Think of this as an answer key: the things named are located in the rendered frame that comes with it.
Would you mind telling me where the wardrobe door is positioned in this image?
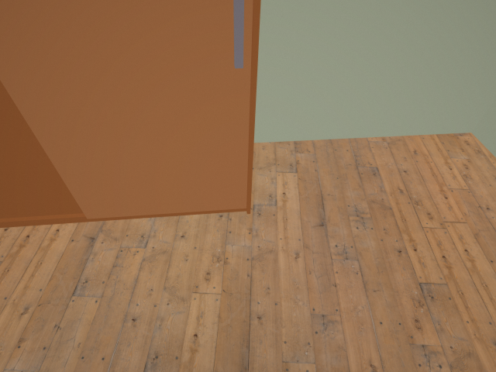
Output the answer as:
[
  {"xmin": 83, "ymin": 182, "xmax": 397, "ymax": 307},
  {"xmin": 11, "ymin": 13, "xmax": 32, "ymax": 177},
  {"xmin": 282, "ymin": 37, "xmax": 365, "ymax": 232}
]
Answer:
[
  {"xmin": 0, "ymin": 0, "xmax": 253, "ymax": 219},
  {"xmin": 0, "ymin": 81, "xmax": 83, "ymax": 219}
]

